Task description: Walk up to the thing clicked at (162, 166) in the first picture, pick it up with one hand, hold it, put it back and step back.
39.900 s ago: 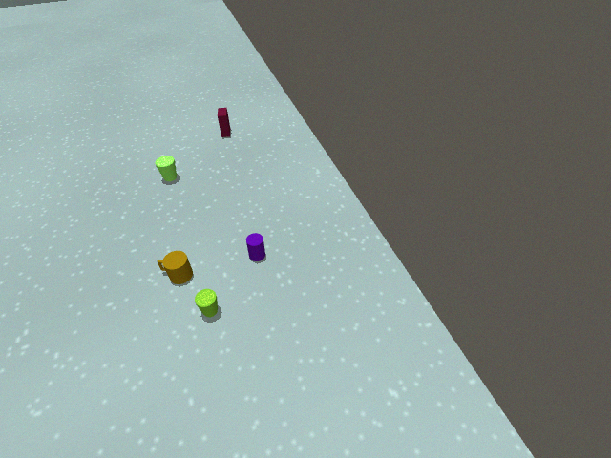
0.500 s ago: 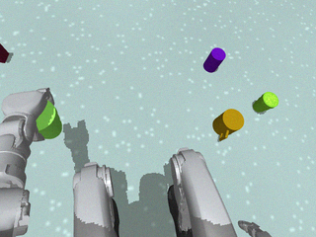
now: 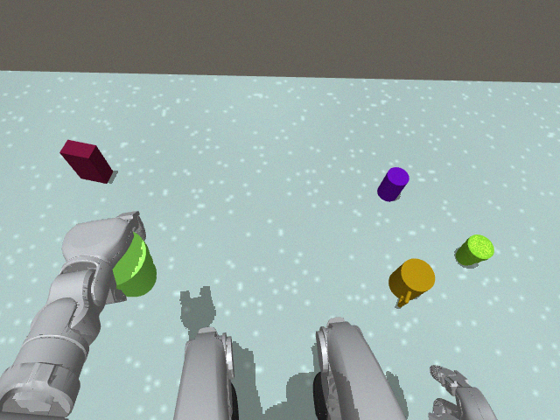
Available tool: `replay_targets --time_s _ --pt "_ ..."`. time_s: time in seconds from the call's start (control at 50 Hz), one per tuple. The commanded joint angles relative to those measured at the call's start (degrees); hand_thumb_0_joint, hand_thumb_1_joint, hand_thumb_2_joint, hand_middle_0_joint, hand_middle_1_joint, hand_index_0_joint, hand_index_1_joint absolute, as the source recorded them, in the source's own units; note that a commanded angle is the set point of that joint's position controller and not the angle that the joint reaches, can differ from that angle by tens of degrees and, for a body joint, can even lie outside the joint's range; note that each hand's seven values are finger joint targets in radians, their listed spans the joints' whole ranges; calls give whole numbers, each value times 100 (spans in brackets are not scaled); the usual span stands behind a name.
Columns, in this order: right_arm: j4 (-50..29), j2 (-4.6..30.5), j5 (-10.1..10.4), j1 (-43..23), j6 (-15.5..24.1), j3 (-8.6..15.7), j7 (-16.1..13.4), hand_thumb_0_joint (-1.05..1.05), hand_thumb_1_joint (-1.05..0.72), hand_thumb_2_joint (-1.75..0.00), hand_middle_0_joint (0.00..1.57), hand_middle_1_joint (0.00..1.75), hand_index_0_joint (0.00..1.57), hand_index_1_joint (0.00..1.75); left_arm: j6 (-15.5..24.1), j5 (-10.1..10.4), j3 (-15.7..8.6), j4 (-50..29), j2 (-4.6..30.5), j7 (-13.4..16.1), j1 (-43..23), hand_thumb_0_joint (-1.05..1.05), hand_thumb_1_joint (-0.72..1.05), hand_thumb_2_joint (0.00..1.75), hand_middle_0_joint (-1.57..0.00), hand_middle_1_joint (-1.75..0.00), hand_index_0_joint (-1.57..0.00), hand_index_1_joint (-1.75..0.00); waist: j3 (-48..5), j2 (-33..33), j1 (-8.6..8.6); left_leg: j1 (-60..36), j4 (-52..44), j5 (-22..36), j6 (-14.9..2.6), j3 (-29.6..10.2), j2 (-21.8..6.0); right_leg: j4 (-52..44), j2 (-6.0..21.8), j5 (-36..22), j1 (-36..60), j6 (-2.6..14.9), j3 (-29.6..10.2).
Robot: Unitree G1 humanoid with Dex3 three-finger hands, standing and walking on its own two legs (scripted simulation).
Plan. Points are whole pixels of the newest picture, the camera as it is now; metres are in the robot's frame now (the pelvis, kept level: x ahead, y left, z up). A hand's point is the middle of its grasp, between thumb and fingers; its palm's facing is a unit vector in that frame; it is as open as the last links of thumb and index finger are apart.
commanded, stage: lift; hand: left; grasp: from above
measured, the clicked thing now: (127, 269) +0.39 +0.24 -0.13
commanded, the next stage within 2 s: hold in 0.78 s
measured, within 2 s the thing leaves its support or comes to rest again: neither
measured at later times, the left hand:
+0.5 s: hand (87, 243) +0.36 +0.23 +0.05, palm faces -0.46 -0.09 -0.88, open 11.7 cm
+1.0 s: hand (70, 196) +0.39 +0.22 +0.12, palm faces -0.45 -0.08 -0.89, open 11.7 cm
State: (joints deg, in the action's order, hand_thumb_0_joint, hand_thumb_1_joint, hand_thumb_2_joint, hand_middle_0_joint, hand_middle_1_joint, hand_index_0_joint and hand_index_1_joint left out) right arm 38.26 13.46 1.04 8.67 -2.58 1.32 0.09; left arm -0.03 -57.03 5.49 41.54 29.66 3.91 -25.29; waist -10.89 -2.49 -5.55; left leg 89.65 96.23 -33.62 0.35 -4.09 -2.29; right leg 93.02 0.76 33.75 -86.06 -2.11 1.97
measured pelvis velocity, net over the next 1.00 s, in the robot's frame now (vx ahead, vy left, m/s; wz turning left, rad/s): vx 0.08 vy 0.00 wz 0.01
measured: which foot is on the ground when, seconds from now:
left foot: down 0.00-1.00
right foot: down 0.00-1.00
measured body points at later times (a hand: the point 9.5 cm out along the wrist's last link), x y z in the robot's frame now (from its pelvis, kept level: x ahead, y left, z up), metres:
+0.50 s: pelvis +0.04 +0.00 +0.14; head +0.11 +0.01 +0.59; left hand +0.38 +0.23 +0.10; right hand +0.13 -0.27 +0.02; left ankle +0.08 +0.12 -0.52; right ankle +0.08 -0.14 -0.52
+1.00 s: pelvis +0.08 +0.00 +0.19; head +0.12 +0.00 +0.64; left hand +0.40 +0.22 +0.17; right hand +0.17 -0.27 +0.07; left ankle +0.08 +0.12 -0.52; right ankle +0.08 -0.14 -0.52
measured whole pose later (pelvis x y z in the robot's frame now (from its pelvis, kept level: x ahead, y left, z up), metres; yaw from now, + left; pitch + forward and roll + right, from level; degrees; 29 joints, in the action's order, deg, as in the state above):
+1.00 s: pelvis +0.08 +0.00 +0.19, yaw +1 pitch +9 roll -1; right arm 41.8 13.5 2.2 14.1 -1.1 3.1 -2.4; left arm -1.7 -57.0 11.7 46.4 21.3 7.1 -17.6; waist -4.5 -1.5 -2.7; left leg 31.0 43.0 -20.6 0.5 1.4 -2.3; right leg 41.5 1.2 20.3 -29.9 -1.8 -0.9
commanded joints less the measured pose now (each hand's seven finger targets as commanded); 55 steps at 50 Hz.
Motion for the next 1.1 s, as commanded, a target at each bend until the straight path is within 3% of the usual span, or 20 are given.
replay_targets --time_s 0.0,0.08,0.24,0.32,0.34,0.36,0.42,0.54,0.72,0.76,0.78,0.82,0.88,0.9,0.98,1.06,1.08 --pt "-365 998 63 455 151 330 -218 0 -91 -91 20 30 20 30 -21 27 -398 -1324 1188 263 -1627 0 42 131 -82 -120 -81 -121 -2681 -700 -25 -3148 -2138 469 -105 115 137 -1835 -219 -706 1905 310 88" --pt "-274 957 90 463 214 322 -319 0 -91 -91 20 30 20 30 -43 32 -301 -1120 1021 339 -1629 0 39 131 -80 -121 -79 -122 -2203 -507 -51 -3647 -2701 575 -88 98 110 -2402 -226 -793 2417 305 23" --pt "-273 902 111 426 367 307 -378 0 -92 -91 20 30 20 30 -53 19 -73 -514 692 468 -1246 0 38 130 -80 -119 -79 -120 -1456 -387 95 -4334 -3789 429 -64 128 122 -3469 -243 -651 3328 296 -69" --pt "-265 838 116 541 407 293 -396 0 -92 -91 20 30 20 30 -62 -3 61 -495 524 559 -1236 0 37 125 -78 -119 -78 -119 -1482 -177 84 -4732 -4037 1054 -84 296 199 -3925 -276 -1118 4002 291 -122" --pt "-248 861 108 606 412 314 -398 0 -92 -91 20 30 20 30 -69 -16 -44 -518 643 599 -1258 0 36 127 -79 -118 -78 -119 -1494 -165 133 -4837 -4118 1173 -86 328 220 -4042 -266 -1227 4160 290 -144" --pt "-239 833 100 570 421 310 -396 0 -92 -91 20 30 20 30 -74 9 32 -494 565 626 -1316 0 37 129 -79 -119 -78 -120 -1432 -179 114 -4949 -4199 1240 -81 361 223 -4142 -257 -1289 4261 281 -151" --pt "-187 879 93 650 442 336 -398 0 -92 -91 20 30 20 30 -85 -34 -37 -484 624 721 -1388 0 39 128 -79 -121 -79 -122 -1458 -168 107 -5335 -4414 1517 -75 376 217 -4365 -235 -1580 4506 266 -160" --pt "-175 883 91 642 410 357 -362 0 -91 -91 20 30 20 30 -146 -74 -22 -506 580 845 -1349 0 38 131 -81 -116 -79 -119 -1375 -221 209 -5955 -4894 2003 -40 378 221 -4776 -224 -2009 5045 259 -157" --pt "-192 861 106 621 365 406 -316 0 -91 -90 20 30 20 30 -222 69 216 -304 204 690 -1037 0 42 132 -82 -121 -82 -122 -1009 -23 236 -6496 -5508 2335 -24 432 232 -5356 -240 -2286 5619 241 -138" --pt "-208 884 110 616 370 414 -319 0 -91 -90 20 30 20 30 -195 71 181 -350 271 651 -1101 0 45 132 -83 -122 -83 -122 -949 23 215 -6565 -5600 2364 -24 437 234 -5438 -248 -2305 5699 239 -143" --pt "-228 897 125 600 361 429 -322 0 -91 -90 20 30 20 30 -172 57 96 -468 417 647 -1156 0 45 132 -83 -122 -83 -122 -970 -75 290 -6688 -5693 2391 -13 465 230 -5492 -249 -2317 5742 251 -137" --pt "-226 881 119 601 350 429 -313 0 -91 -90 20 30 20 30 -163 47 201 -472 241 608 -1125 0 45 135 -84 -123 -84 -123 -1021 48 247 -6815 -5708 2609 -21 479 238 -5555 -250 -2525 5885 239 -165" --pt "-207 885 123 608 343 435 -307 0 -91 -90 20 30 20 30 -151 37 176 -675 289 615 -1235 0 44 131 -80 -121 -81 -120 -1119 -73 271 -7042 -5795 2967 4 496 243 -5590 -245 -2822 6102 244 -155" --pt "-198 913 125 605 332 461 -312 0 -91 -90 20 30 20 30 -133 22 53 -744 463 616 -1307 0 41 131 -81 -118 -80 -118 -1214 -205 314 -7178 -5833 3102 24 504 234 -5602 -254 -2905 6124 251 -151" --pt "-201 910 133 547 296 458 -309 0 -91 -90 20 30 20 30 -127 -132 157 -560 386 551 -1141 0 41 126 -79 -116 -79 -116 -965 3 299 -7210 -5922 3265 -7 543 265 -5763 -246 -3115 6284 232 -178" --pt "-237 897 133 531 250 473 -269 0 -91 -90 20 30 20 30 -151 -60 183 -697 311 452 -1144 0 40 127 -77 -118 -78 -117 -1000 21 383 -7346 -6009 3520 -13 574 276 -5849 -237 -3378 6563 216 -194" --pt "-275 923 134 549 239 487 -256 0 -91 -90 20 30 20 30 -169 -47 166 -620 293 430 -985 0 39 128 -78 -118 -78 -117 -1013 85 334 -7409 -6030 3573 -19 591 274 -5862 -242 -3428 6605 217 -191"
